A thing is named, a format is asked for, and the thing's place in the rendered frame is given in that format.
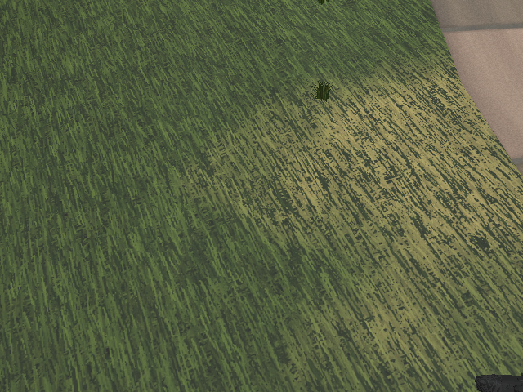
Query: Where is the right robot hand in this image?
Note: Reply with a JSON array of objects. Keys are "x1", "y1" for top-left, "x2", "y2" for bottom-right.
[{"x1": 475, "y1": 373, "x2": 523, "y2": 392}]

